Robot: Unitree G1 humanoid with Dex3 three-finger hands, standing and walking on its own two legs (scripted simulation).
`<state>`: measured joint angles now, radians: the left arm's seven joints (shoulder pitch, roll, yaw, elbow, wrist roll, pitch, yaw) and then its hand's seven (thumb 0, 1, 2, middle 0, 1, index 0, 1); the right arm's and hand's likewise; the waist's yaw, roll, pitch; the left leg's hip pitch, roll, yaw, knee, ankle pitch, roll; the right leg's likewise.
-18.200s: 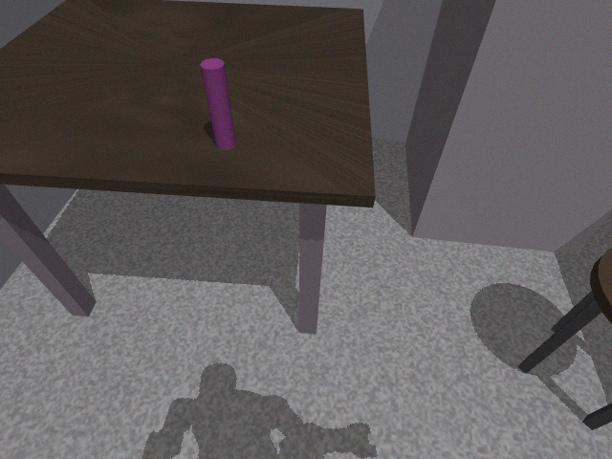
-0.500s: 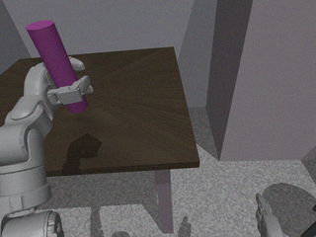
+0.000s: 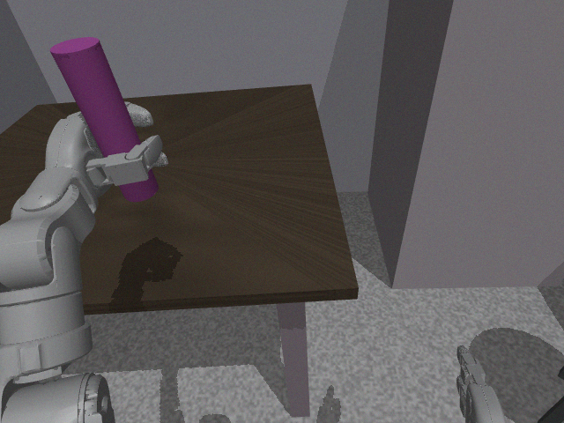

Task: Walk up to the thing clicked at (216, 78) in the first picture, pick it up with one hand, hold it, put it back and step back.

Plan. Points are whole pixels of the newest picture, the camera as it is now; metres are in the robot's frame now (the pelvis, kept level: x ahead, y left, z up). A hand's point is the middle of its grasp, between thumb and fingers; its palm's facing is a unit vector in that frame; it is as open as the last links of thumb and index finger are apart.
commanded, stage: crouch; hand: left
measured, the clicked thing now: (113, 129) +0.35 +0.18 +0.31
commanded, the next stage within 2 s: lower in 1.32 s
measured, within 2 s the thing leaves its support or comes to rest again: neither
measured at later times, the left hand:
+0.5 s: hand (159, 177) +0.42 +0.18 +0.20, palm faces +0.15 -0.99 +0.01, open 5.5 cm
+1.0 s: hand (167, 182) +0.45 +0.19 +0.16, palm faces +0.14 -0.99 +0.01, open 5.5 cm
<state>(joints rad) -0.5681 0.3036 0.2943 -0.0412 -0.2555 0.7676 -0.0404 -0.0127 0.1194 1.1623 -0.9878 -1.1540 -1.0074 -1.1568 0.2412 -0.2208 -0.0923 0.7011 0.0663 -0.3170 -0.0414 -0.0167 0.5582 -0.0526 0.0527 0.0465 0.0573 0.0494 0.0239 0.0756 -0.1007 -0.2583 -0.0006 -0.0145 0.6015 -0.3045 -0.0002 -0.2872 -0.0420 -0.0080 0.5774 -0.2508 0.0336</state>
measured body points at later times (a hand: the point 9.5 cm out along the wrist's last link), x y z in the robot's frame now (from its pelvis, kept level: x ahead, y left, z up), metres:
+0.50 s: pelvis +0.00 +0.00 +0.00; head -0.02 -0.01 +0.45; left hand +0.40 +0.23 +0.20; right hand +0.15 -0.27 -0.07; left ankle +0.01 +0.12 -0.73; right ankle +0.04 -0.14 -0.73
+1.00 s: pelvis +0.01 +0.00 +0.00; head +0.02 +0.00 +0.45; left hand +0.44 +0.24 +0.17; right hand +0.16 -0.26 -0.07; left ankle +0.01 +0.12 -0.73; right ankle +0.04 -0.14 -0.73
